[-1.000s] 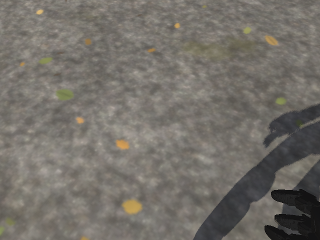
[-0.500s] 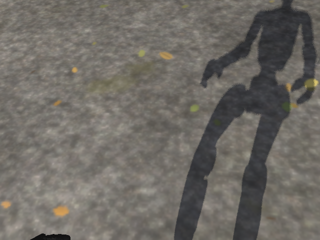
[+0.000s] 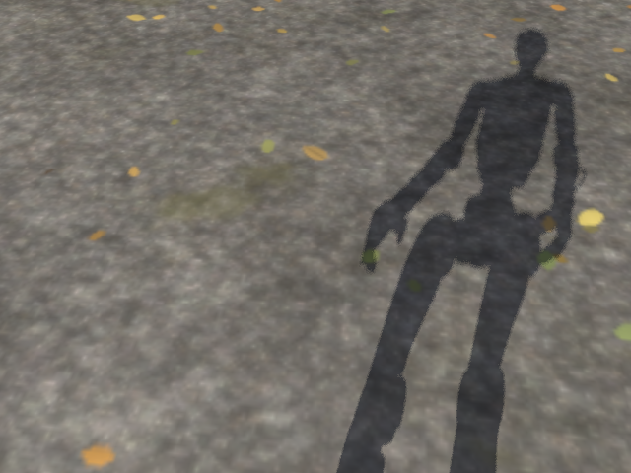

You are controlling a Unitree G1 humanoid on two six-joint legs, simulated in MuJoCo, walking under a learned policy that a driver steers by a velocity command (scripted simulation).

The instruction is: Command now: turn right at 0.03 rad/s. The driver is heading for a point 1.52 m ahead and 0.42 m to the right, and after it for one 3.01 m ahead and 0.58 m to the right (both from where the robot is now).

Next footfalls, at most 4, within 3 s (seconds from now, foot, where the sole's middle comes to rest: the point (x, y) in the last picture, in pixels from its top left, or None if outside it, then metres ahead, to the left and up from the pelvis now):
1.24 right None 0.15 -0.17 -0.77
1.70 left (309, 410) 0.66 0.06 -0.77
2.20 right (405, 267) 1.06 -0.19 -0.77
2.62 left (406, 160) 1.50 -0.24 -0.77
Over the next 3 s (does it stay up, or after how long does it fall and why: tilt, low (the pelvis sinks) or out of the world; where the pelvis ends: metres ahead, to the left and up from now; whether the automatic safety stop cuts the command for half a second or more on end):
stays up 1.46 -0.42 -0.01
